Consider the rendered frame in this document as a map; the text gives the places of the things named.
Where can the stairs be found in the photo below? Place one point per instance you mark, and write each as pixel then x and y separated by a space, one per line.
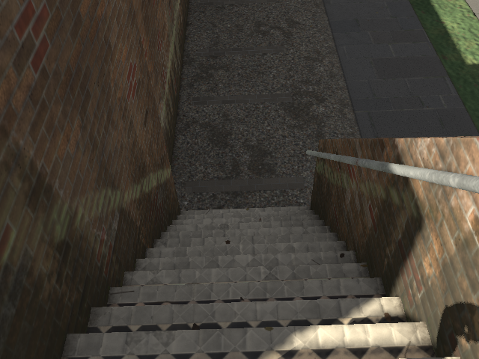
pixel 255 283

